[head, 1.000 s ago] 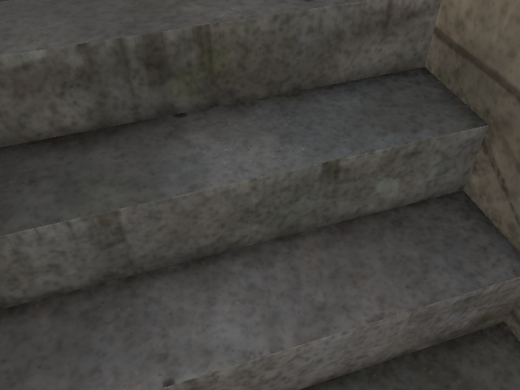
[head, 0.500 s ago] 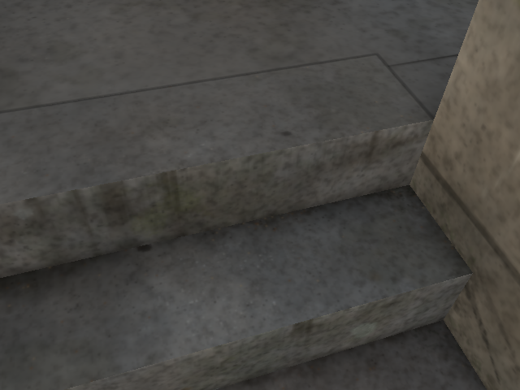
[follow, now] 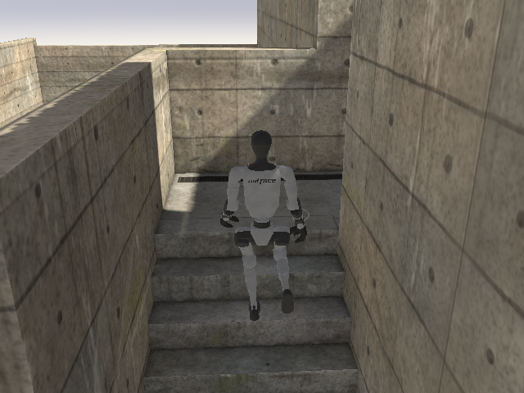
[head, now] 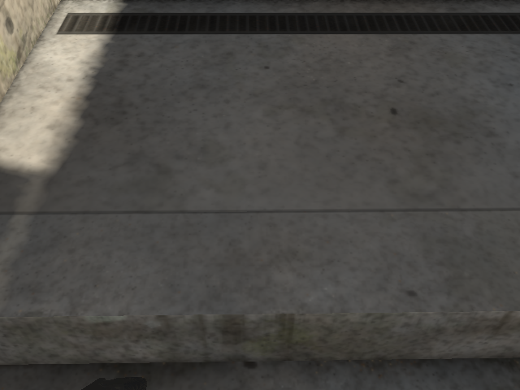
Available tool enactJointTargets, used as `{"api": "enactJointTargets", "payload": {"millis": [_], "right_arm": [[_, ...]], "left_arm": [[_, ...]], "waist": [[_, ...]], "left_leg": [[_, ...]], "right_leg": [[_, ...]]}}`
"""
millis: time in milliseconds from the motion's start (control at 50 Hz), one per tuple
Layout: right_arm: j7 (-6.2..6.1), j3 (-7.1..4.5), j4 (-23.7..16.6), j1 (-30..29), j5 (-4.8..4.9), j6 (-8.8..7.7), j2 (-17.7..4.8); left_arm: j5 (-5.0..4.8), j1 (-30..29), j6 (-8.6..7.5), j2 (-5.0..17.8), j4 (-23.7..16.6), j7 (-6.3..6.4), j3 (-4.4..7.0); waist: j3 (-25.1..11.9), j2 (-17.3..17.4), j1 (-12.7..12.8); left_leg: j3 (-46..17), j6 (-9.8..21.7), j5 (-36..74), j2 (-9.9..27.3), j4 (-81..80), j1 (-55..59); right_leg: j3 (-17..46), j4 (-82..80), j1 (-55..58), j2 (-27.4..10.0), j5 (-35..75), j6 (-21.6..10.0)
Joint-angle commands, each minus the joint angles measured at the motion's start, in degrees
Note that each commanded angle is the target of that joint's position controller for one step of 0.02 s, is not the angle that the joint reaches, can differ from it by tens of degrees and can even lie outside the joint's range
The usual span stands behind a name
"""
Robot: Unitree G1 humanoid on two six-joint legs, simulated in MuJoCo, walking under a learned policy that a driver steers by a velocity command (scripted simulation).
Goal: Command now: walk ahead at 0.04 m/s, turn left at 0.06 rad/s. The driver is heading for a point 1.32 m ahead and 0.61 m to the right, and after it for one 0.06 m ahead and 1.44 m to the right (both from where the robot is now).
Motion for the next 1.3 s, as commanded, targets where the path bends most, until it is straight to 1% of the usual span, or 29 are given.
{"api": "enactJointTargets", "payload": {"millis": [20, 80, 200, 300, 320, 360, 400, 420, 440, 460, 480, 520, 580, 680, 780, 820, 840, 860, 880, 900, 920, 960, 980, 1020, 1120, 1220, 1240, 1280, 1300], "right_arm": [[0.92, 1.69, 0.63, -1.12, 0.43, -4.23, 2.19], [0.24, 0.15, 1.74, 2.91, 0.45, -6.31, -1.59], [-2.17, 0.13, -1.8, 1.09, 0.41, -8.43, -0.32], [-3.84, -0.46, -4.64, 0.82, 0.03, -6.74, -2.23], [-3.65, -0.46, -5.19, 2.2, -0.86, -6.63, -2.25], [-3.14, -0.85, -6.23, 3.92, -0.95, -6.26, -3.88], [-2.31, -1.18, -5.95, 5.7, 0.81, -5.28, -4.87], [-1.79, -1.24, -5.64, 7.13, 1.65, -5.26, -4.41], [-1.41, -1.09, -6.48, 8.13, 1.72, -5.01, -3.09], [-0.75, -0.82, -9.76, 8.73, 1.7, -4.08, -1.48], [-0.17, -0.76, -8.44, 5.62, 2.19, -3.02, -1.71], [0.41, -0.44, -10.68, -2.14, 0.64, -2.88, 0.2], [1.06, -0.17, -12.02, -2.59, -0.88, -1.61, -0.13], [1.64, 1.46, -14.8, -2.88, -0.02, -0.69, 0.7], [-0.59, 2.14, -15.75, -3.11, 1.28, -0.13, 0.48], [-1.76, 1.77, -15.17, 0.97, 2.42, -0.51, -0.13], [-2.39, 1.67, -14.23, 3.81, 2.83, -0.79, 0.52], [-3.09, 1.21, -14.03, 4.95, 1.77, -0.95, -0.91], [-3.22, 0.94, -13.34, 4.32, 1.22, -1.64, -1.84], [-3.51, 0.58, -13.86, 3.42, 1.13, -1.59, -6.52], [-3.26, -0.59, -16.72, 1.6, -0.2, -1.37, -9.3], [-3.2, 1.72, -17.53, -3.83, -0.98, -2.1, -1.5], [-3.55, 1.93, -17.36, -5.8, -1.34, -1.84, -1.07], [-4.19, 1.26, -15.68, -1.8, -1.18, -1.2, -3.27], [-4.64, -0.28, -14.65, 2.89, -1.33, -2.05, -6.85], [-3.97, -1.38, -13.54, 1.1, -1.47, -0.48, -8.74], [-3.47, -1.47, -13.04, 0.5, -0.59, -1.24, -9.47], [-2.5, -1.14, -10.53, 2.94, -0.1, -1.14, -7.35], [-1.28, 0.22, -10.21, 2.54, -0.02, -1.2, -2.38]], "left_arm": [[-0.52, 14.17, 1.81, -4.9, 2.69, 1.02, -2.1], [-0.18, 9.25, 1.58, -1.48, 2.4, 1.42, -1.06], [-1.26, 5.97, 2.98, -0.24, 7.29, 1.33, 1.6], [-3.17, 3.36, 4.78, -1.41, 7.19, -0.23, 0.26], [-2.82, 1.71, 5.09, -1.08, 6.12, 0.02, -0.06], [-2.88, 4.9, 3.83, -0.84, 5.76, 0.65, -0.31], [-3.06, 9.2, 1.77, -0.01, 6.37, 0.58, -0.12], [-2.44, 9.77, 1.28, 2.1, 6.91, 0.35, 0.65], [-1.61, 11.65, 0.49, 5.7, 6.63, 0.39, 1.98], [-0.93, 13.72, 0.72, 11.96, 5.27, 0.57, 3.4], [-0.58, 12.45, 1.27, 8.09, 2.24, 0.87, 2.36], [0.32, 8.2, 2.85, 8.34, 0.45, 1.74, 2.46], [-1.43, 5.22, 3.02, 7.44, -0.6, 2.35, 2.01], [-1.21, 6.93, 3.17, 8.89, -0.83, 3.73, 2.38], [0.86, 3.33, 4.17, 10.09, -2.58, 4.18, 3.39], [0.53, 2.71, 4.58, 9.38, -2.89, 3.64, 3.77], [-0.27, 2.84, 4.94, 9.0, -2.5, 3.24, 3.91], [-1.0, 3.47, 4.85, 8.05, -2.36, 2.22, 4.03], [-2.17, 2.23, 4.37, 5.26, -2.35, 1.76, 3.72], [-2.08, 7.2, 4.04, 1.28, -3.25, 1.59, 2.97], [-0.47, 11.33, 3.82, 5.9, -3.85, 1.59, 3.88], [0.67, 6.53, 4.83, 7.59, -1.31, 1.66, 4.52], [0.57, 5.36, 6.09, 7.39, -1.78, 1.75, 4.41], [-0.1, 4.09, 7.81, 6.57, -3.54, 1.06, 3.4], [-0.41, 2.58, 8.04, 4.41, -5.88, -0.32, 1.76], [-2.77, 6.4, 6.86, 2.75, -4.28, -0.69, 0.58], [-2.14, 7.86, 6.48, 3.32, -4.11, -0.74, 0.88], [-1.68, 12.73, 4.76, 3.54, -1.74, -0.39, 1.1], [-0.57, 11.6, 3.08, 3.27, -2.94, 0.08, 0.63]], "waist": [[6.13, 0.0, 3.49], [3.53, 1.62, 0.22], [-0.49, 5.14, -1.91], [-1.15, 10.87, -1.99], [-0.17, 12.12, -3.78], [-2.9, 10.09, -4.12], [-5.61, 5.9, -2.56], [-5.94, 3.37, -2.15], [-6.32, -2.33, -1.61], [-9.03, -17.58, -1.64], [-11.93, -13.24, 2.4], [-3.21, -2.79, 0.89], [0.3, -2.03, -1.46], [-0.15, -4.06, -1.38], [-2.87, -10.16, -1.62], [-2.3, -10.7, -2.35], [-1.75, -9.21, -3.63], [-1.7, -3.92, -4.56], [0.64, 5.51, -4.16], [-2.53, 14.43, -0.83], [-10.19, 22.42, -1.53], [-2.81, 6.51, -0.64], [-0.37, 4.5, 0.56], [4.09, 5.78, 0.77], [0.07, 8.96, -2.68], [0.17, 10.93, -2.96], [-0.64, 10.52, -1.9], [-0.6, 2.54, -0.37], [0.37, -3.15, -0.44]], "left_leg": [[-16.14, 0.34, 6.78, 10.97, -26.1, 0.6], [-15.77, 0.86, 16.59, 15.19, -31.69, 11.88], [-11.22, 3.72, 32.65, 18.75, -35.69, 21.31], [-3.68, 3.92, 32.06, 14.89, -38.2, 26.25], [-5.85, 5.7, 36.45, 18.34, -38.71, 27.82], [-6.95, 5.98, 53.42, 22.97, -35.13, 32.85], [-2.51, 2.58, 59.09, 19.69, -26.02, 37.44], [0.95, 0.42, 49.3, 16.19, -18.79, 36.44], [0.29, -3.11, 22.51, 15.96, -9.23, 22.03], [0.76, -7.44, -3.44, 9.34, 5.25, 5.67], [-5.49, -9.65, -6.68, 6.48, 17.76, 2.96], [-8.05, -10.95, 1.14, 6.62, 26.83, -4.62], [-5.97, -9.82, 9.39, 5.63, 33.33, -7.96], [-5.87, -8.98, 13.63, 4.71, 24.86, -6.9], [-7.33, -5.52, 2.48, 3.84, 0.95, 8.14], [-7.64, -5.38, -2.47, 3.08, -14.82, 15.45], [-6.1, -5.87, 2.53, 1.88, -25.31, 19.0], [-10.46, -4.97, 2.94, 4.15, -32.12, 24.52], [-11.79, -5.34, 14.54, 7.61, -37.73, 28.36], [-23.13, -1.14, 49.15, 21.92, -35.44, 37.33], [-36.0, 9.29, 59.4, 31.96, -37.38, 32.67], [-25.89, 10.38, 40.63, 24.42, -36.33, 25.17], [-19.98, 8.06, 33.76, 19.68, -35.25, 23.41], [-15.76, 5.99, 27.01, 15.59, -33.56, 27.03], [-17.41, 7.03, 19.3, 19.71, -35.24, 35.85], [-12.96, 3.98, 5.36, 16.56, -37.04, 25.73], [-14.04, 3.23, 11.28, 19.38, -37.4, 19.99], [-9.82, 0.58, 7.31, 15.47, -28.87, 17.06], [-6.36, -2.21, 3.41, 11.64, -24.62, 11.81]], "right_leg": [[5.97, -2.93, -6.88, 3.09, 1.64, -0.65], [3.53, -11.97, -11.22, 3.19, 0.95, 0.69], [0.68, -15.96, -5.91, 1.0, -0.93, 2.71], [-9.46, -51.71, 9.45, -2.07, -16.5, 3.46], [-12.17, -55.21, 9.74, -2.1, -20.88, 2.37], [-11.42, -62.88, 14.4, -2.52, -21.14, 0.24], [-13.51, -80.31, 22.8, 1.23, -13.21, -1.1], [-11.15, -86.06, 26.66, 1.19, -10.72, -1.82], [-0.54, -85.66, 37.1, -5.14, 3.85, -3.02], [16.36, -80.06, 46.57, -18.46, 41.93, -11.53], [22.44, -84.71, 43.17, -22.5, 37.08, -19.56], [18.11, -89.12, 35.26, -16.26, 7.0, -18.24], [12.57, -85.91, 30.47, -9.42, -0.78, -14.35], [14.44, -85.44, 30.49, -7.84, -1.63, -12.18], [17.2, -88.25, 26.17, -8.82, -0.18, -10.49], [18.01, -86.72, 24.84, -7.66, 3.3, -9.67], [17.69, -84.36, 25.08, -6.33, 2.65, -8.3], [16.22, -78.61, 21.78, -4.46, -2.83, -5.52], [10.14, -69.09, 16.7, 1.22, -14.05, -2.38], [2.79, -52.29, 5.23, 8.31, -32.31, 1.6], [-1.66, -35.9, 4.53, 7.32, -40.85, 4.99], [1.5, -19.1, 1.05, 4.35, -28.35, 7.01], [1.61, -15.78, -0.19, 3.96, -24.59, 7.35], [2.0, -26.3, -4.99, 4.41, -21.15, 8.95], [-1.77, -44.47, -3.11, 2.34, -26.16, 9.29], [-12.47, -70.79, 19.48, -0.23, -25.59, 4.27], [-12.51, -72.13, 28.27, -0.29, -19.84, 1.83], [-10.25, -81.01, 35.46, 0.03, -15.72, 0.74], [-2.01, -84.39, 37.66, -6.23, -12.0, 1.12]]}}
Velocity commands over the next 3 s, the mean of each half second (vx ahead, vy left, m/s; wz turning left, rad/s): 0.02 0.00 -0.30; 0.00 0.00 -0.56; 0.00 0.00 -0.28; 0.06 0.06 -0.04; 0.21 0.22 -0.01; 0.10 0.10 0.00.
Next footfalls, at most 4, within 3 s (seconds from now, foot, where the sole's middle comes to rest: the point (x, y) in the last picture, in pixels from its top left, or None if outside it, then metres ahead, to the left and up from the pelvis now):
0.42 right None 0.12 -0.15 -0.70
0.88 left None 0.16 0.06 -0.70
1.28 right None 0.09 -0.17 -0.70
1.66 left None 0.13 0.04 -0.70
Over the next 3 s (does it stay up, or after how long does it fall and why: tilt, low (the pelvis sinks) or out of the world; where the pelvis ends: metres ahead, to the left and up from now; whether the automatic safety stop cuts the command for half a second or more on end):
stays up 0.28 -0.10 0.18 its command is cut before an obstacle after 1.7 s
